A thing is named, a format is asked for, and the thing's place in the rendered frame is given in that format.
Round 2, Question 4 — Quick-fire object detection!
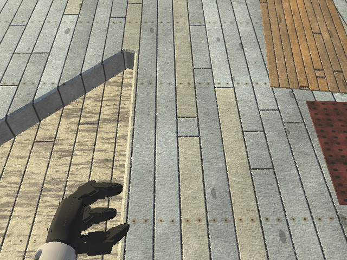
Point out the robot left forearm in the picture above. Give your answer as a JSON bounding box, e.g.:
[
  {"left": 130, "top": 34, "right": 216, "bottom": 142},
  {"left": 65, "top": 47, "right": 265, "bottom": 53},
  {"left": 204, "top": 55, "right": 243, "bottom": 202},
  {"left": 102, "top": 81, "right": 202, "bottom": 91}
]
[{"left": 34, "top": 242, "right": 75, "bottom": 260}]

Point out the robot left hand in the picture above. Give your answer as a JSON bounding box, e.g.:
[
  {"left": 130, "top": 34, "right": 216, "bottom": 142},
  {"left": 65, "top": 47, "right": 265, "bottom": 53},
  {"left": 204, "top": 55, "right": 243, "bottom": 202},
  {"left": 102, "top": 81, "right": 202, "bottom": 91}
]
[{"left": 46, "top": 180, "right": 130, "bottom": 256}]

